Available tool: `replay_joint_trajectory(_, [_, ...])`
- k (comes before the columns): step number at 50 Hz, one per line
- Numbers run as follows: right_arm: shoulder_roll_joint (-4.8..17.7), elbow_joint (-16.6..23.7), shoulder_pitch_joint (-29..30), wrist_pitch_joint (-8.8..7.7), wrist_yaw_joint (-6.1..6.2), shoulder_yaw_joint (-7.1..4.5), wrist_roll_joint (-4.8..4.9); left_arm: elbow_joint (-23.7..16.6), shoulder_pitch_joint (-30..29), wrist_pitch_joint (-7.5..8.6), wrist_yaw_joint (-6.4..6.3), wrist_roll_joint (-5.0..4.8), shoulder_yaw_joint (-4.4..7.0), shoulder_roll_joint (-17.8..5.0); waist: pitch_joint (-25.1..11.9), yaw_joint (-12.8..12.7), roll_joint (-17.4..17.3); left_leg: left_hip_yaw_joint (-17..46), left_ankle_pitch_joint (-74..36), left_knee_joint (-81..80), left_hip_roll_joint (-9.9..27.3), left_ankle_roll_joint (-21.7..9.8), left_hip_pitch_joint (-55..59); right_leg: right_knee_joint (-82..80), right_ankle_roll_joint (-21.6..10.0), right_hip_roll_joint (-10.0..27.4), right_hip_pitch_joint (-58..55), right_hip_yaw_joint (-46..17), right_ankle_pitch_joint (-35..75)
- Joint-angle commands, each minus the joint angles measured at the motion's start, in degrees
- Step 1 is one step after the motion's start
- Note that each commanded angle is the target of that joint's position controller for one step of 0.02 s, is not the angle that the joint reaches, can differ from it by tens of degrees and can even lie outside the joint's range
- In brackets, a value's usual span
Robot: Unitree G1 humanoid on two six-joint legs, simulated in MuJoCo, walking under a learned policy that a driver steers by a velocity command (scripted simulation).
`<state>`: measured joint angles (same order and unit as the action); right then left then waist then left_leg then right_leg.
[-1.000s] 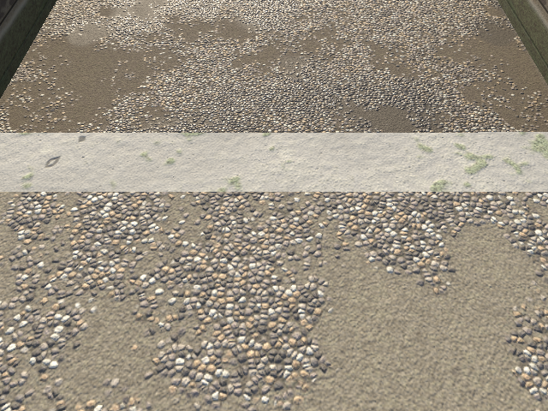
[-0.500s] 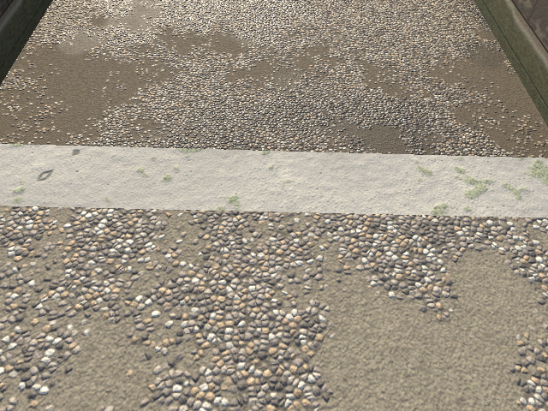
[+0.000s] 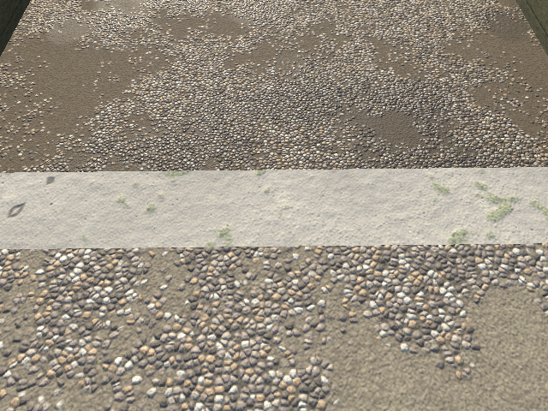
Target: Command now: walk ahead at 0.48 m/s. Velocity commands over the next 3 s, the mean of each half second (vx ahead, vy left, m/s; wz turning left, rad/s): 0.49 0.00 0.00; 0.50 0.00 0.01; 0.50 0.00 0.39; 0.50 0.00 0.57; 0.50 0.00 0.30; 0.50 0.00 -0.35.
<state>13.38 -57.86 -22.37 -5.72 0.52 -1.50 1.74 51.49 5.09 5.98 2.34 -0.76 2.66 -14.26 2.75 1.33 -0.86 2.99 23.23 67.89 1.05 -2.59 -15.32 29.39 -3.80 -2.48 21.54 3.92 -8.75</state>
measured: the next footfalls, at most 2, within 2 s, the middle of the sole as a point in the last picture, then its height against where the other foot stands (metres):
left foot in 0.42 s outside the picture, level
right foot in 0.98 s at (309, 308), level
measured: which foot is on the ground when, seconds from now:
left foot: up 0.00-0.40, down 0.42-1.00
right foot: down 0.00-0.44, up 0.46-0.96, down 0.98-1.00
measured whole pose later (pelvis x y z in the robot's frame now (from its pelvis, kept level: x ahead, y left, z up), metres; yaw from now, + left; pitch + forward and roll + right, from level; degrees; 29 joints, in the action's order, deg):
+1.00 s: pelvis +0.57 +0.03 -0.01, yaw +0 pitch +2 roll +2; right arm 13.6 -58.8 -24.1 -2.7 1.1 -3.1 0.7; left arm 50.0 1.5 5.4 1.6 0.1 2.7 -12.3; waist 1.4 3.1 0.7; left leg -2.8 25.7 29.7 -1.0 -1.6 -0.3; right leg 30.3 -4.2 1.2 27.9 2.7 -4.5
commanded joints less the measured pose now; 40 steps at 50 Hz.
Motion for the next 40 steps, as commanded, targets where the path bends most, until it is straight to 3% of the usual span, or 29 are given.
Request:
replay_joint_trajectory(1, [5.44,3.91,-0.57,-1.0,0.48,-1.92,-0.07,-0.45,3.69,0.94,0.27,1.22,0.77,-4.22,-4.17,-0.74,2.96,2.58,-7.32,3.39,6.94,-0.78,-16.08,-19.22,-9.63,15.81,-14.0,-20.25,4.25])
replay_joint_trajectory(2, [4.18,3.85,-1.36,-0.3,0.53,-1.94,-0.17,0.19,4.17,1.01,0.34,1.09,0.63,-3.65,-3.68,0.05,3.85,2.19,-7.56,1.48,7.35,-0.58,-14.75,-20.67,-9.89,14.92,-12.05,-18.29,4.78])
replay_joint_trajectory(4, [3.75,4.9,0.41,0.65,0.68,-2.19,-0.5,1.58,6.03,1.25,-0.12,0.69,0.68,-4.63,-1.26,0.68,4.15,1.1,-8.45,-2.43,8.13,0.26,-16.11,-23.02,-10.56,14.37,-8.98,-15.04,6.13])
replay_joint_trajectory(8, [4.42,9.14,11.38,0.66,0.52,-2.42,-1.42,2.91,10.22,0.77,-1.85,0.74,1.18,-7.4,1.63,-1.5,2.81,0.0,-20.08,-16.39,8.57,2.45,-23.86,-24.99,-10.3,13.8,-11.0,-11.92,7.76])
replay_joint_trajectory(12, [3.15,11.58,20.48,0.0,-0.54,-1.61,-1.05,4.06,14.86,0.23,-2.51,0.02,1.33,-8.71,2.11,-4.57,2.88,-3.23,-29.72,-31.11,5.26,2.6,-19.92,-24.75,-8.16,12.01,-12.92,-7.69,8.74])
replay_joint_trajectory(16, [4.02,14.24,26.04,-0.34,-1.9,-1.38,-0.47,6.06,19.16,-0.92,-2.72,-0.51,1.63,-9.02,3.12,-5.73,3.06,-2.45,-26.88,-36.88,4.24,1.24,-22.13,-21.22,-7.56,15.69,-22.13,-8.37,10.12])
replay_joint_trajectory(19, [6.48,14.61,23.37,-0.74,-2.62,-2.19,-0.37,5.98,18.05,-1.92,-2.96,-0.44,2.22,-10.22,0.48,-2.74,4.7,-3.46,-20.29,-39.02,2.31,-1.12,-16.7,-15.13,-5.86,17.5,-26.98,-8.42,21.47])
replay_joint_trajectory(20, [8.11,13.36,18.25,-0.79,-2.54,-3.09,-0.41,5.59,16.7,-2.29,-2.94,-0.26,2.26,-10.46,-2.88,0.42,5.35,-5.18,-19.37,-39.77,0.36,-2.33,-9.04,-8.76,-4.87,16.2,-26.61,-7.01,31.12])
replay_joint_trajectory(21, [10.82,10.32,8.31,-0.7,-2.15,-4.59,-0.44,5.08,16.27,-2.6,-2.91,0.18,1.71,-9.11,-9.03,4.81,4.63,-5.65,-20.12,-39.72,-0.39,-4.13,4.49,2.81,-3.24,13.02,-22.6,-4.8,34.47])
replay_joint_trajectory(22, [15.43,8.28,-2.36,-0.43,-1.56,-5.76,-1.19,3.52,17.51,-2.56,-2.96,1.42,0.59,-6.75,-18.18,7.49,-2.73,7.7,-20.0,-38.45,11.0,-7.95,22.51,21.96,-1.25,9.0,-10.1,-2.05,17.42])
replay_joint_trajectory(23, [17.88,6.89,-4.42,-0.29,-2.21,-6.1,-1.64,3.89,25.01,-1.24,-2.2,0.64,-1.59,1.49,-24.74,2.81,-18.13,35.8,-6.85,-47.16,22.0,-16.66,38.98,39.43,1.69,-1.76,11.61,-4.9,-21.95])
replay_joint_trajectory(24, [11.62,7.64,-2.58,-0.51,-2.37,-4.4,-1.36,4.28,20.89,0.09,-2.02,-0.88,-0.14,-5.57,-21.09,4.6,-10.66,37.22,-1.84,-50.88,20.35,-14.2,36.35,45.67,0.48,1.33,17.69,-11.85,-23.96])
replay_joint_trajectory(25, [9.44,8.73,2.77,-0.74,-2.22,-3.66,-1.29,2.5,15.26,0.96,-1.89,-2.09,0.71,-8.61,-12.94,3.69,-7.65,28.23,-5.9,-51.68,18.73,-11.7,28.63,45.8,-0.52,4.13,20.54,-10.63,-18.53])
replay_joint_trajectory(26, [8.52,9.73,7.47,-0.85,-2.26,-3.24,-1.55,2.09,12.53,1.19,-2.33,-1.86,0.75,-8.28,-8.92,1.83,-2.5,21.5,-13.72,-53.09,16.72,-10.75,20.43,43.32,-0.3,7.19,18.16,-9.08,-12.99])
replay_joint_trajectory(27, [7.25,9.97,9.84,-0.95,-2.41,-2.94,-1.9,2.02,11.21,0.92,-2.65,-0.91,1.14,-7.76,-5.95,0.41,-1.2,16.46,-19.26,-54.7,14.66,-10.3,14.22,39.98,0.14,8.93,15.99,-8.59,-9.82])
replay_joint_trajectory(29, [5.81,9.25,10.15,-1.19,-2.64,-2.55,-2.36,2.47,13.04,-0.49,-2.64,-0.49,1.2,-5.35,-5.33,-1.96,-2.84,11.3,-23.04,-57.71,12.21,-9.99,9.08,36.36,0.66,10.7,10.9,-8.61,-6.71])
replay_joint_trajectory(31, [6.82,8.09,8.37,-1.42,-2.34,-2.78,-2.03,2.25,12.45,-1.53,-2.78,-0.32,1.23,-4.15,-3.73,-2.58,-2.57,8.09,-25.97,-59.58,11.67,-10.73,7.11,33.09,1.53,11.21,11.85,-7.77,-4.99])
replay_joint_trajectory(34, [8.42,6.74,5.51,-1.01,-1.27,-3.18,-1.96,-0.12,5.87,-1.88,-2.88,0.38,1.52,-4.47,-1.19,-1.39,-1.66,5.7,-27.39,-61.41,11.54,-10.87,8.35,24.66,3.09,11.53,18.02,-7.38,2.59])
replay_joint_trajectory(38, [8.75,5.42,2.56,-0.36,-0.39,-3.06,-1.56,-2.32,-1.71,-1.23,-2.25,0.3,1.13,-3.17,0.41,0.68,-2.3,1.24,-25.98,-62.31,9.24,-8.81,9.05,11.05,3.43,9.7,17.07,-5.52,13.66])
replay_joint_trajectory(40, [7.69,3.64,-0.22,0.14,-0.32,-2.82,-1.35,-2.47,-3.47,-1.16,-1.86,0.49,0.84,-2.24,1.14,1.33,-1.65,-1.21,-29.24,-59.39,8.35,-8.12,10.57,6.31,3.07,8.46,15.67,-4.73,17.38])
Over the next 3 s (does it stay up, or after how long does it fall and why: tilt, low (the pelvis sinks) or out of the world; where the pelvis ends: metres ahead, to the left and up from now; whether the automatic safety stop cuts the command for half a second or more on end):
stays up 0.94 0.27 -0.01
